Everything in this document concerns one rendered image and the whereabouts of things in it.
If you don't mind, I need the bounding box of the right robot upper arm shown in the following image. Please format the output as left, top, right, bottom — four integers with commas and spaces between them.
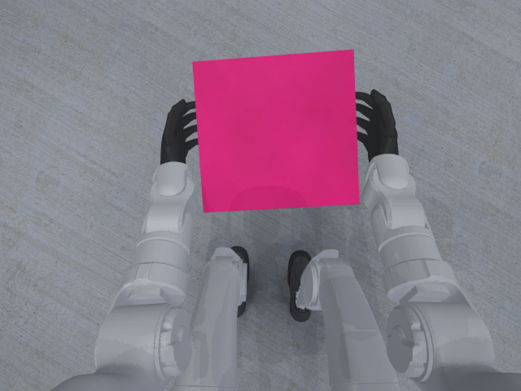
387, 301, 521, 391

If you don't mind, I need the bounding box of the carton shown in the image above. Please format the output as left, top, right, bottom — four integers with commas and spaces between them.
192, 50, 360, 213

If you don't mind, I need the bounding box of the robot left thigh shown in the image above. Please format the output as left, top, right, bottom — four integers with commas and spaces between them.
172, 256, 247, 391

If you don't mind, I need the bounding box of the robot right hand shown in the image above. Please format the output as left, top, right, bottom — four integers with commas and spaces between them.
356, 90, 399, 162

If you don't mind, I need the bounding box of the robot left forearm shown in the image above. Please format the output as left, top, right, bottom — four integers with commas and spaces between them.
94, 161, 199, 367

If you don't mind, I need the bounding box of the left robot upper arm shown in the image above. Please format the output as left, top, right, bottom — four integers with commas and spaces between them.
51, 303, 192, 391

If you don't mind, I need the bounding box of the robot left foot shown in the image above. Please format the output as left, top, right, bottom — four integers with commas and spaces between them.
231, 246, 249, 318

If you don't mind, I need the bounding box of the robot right forearm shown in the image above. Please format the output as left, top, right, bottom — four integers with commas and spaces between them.
361, 154, 494, 363

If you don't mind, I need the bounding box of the robot left hand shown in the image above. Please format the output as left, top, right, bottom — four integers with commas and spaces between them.
160, 99, 199, 165

